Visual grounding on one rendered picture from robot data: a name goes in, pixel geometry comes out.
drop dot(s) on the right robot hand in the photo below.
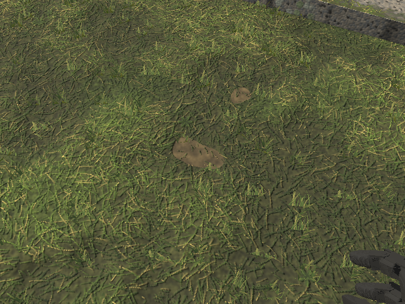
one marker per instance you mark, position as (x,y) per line
(391,264)

